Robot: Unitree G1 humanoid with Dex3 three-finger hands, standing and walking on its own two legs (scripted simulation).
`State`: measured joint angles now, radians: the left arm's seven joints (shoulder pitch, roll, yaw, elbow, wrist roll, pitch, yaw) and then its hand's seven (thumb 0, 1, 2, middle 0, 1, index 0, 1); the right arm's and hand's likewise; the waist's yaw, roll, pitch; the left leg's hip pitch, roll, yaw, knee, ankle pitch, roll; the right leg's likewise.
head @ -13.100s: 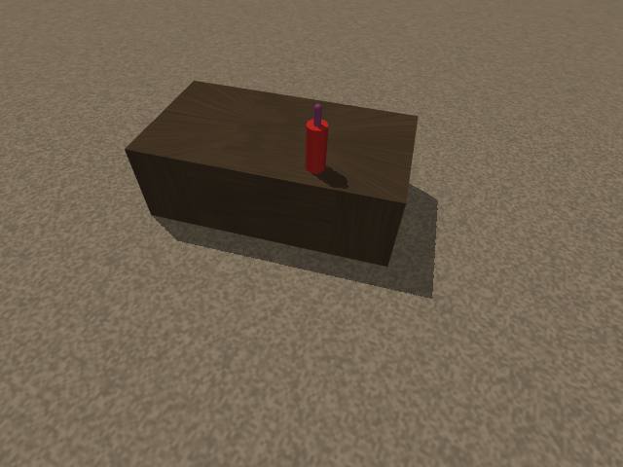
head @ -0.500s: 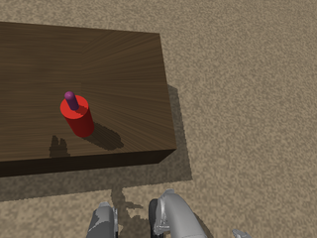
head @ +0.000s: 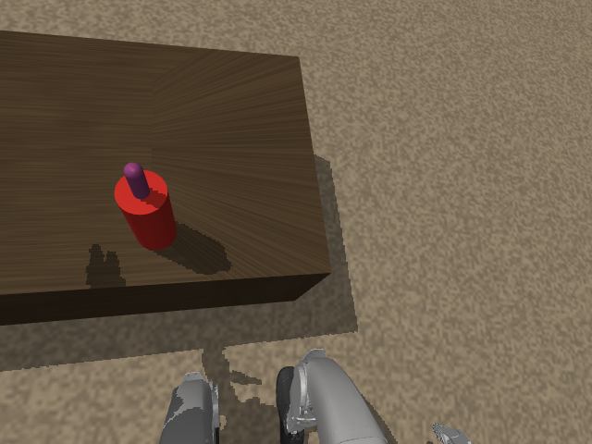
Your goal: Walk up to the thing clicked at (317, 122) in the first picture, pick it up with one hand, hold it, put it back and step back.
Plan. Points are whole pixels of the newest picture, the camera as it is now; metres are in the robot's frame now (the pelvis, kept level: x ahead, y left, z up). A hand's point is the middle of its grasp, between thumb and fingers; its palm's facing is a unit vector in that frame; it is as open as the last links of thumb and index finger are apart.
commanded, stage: go down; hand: left
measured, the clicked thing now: (146, 205) +0.49 +0.17 -0.17
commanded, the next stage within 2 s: approach in 0.72 s
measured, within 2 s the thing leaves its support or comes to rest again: neither
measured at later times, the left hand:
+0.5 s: hand out of the picture +0.46 +0.38 +0.07, palm faces +0.16 -0.99 +0.02, open 17.2 cm
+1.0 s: hand out of the picture +0.46 +0.38 +0.05, palm faces +0.15 -0.99 +0.02, open 17.5 cm
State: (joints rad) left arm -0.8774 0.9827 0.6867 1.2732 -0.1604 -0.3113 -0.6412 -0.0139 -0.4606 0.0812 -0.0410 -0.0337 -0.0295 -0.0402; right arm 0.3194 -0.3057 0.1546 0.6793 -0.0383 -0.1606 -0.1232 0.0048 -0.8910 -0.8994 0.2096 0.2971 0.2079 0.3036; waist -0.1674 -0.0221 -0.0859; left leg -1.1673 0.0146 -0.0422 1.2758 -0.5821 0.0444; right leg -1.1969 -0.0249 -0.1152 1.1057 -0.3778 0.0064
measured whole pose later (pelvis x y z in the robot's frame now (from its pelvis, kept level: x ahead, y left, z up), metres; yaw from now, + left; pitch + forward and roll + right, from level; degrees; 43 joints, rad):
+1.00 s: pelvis +0.00 +0.00 -0.01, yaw +0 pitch +29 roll -6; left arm -0.87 0.96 0.66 1.30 -0.19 -0.35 -0.64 -0.01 -0.53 0.04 -0.04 -0.04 -0.04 -0.04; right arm 0.32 -0.31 0.15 0.67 -0.03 -0.15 -0.10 0.00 -0.87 -0.89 0.21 0.30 0.21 0.30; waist -0.17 -0.02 -0.08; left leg -1.20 0.01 -0.04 1.30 -0.59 0.04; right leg -1.24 -0.03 -0.11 1.13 -0.39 0.01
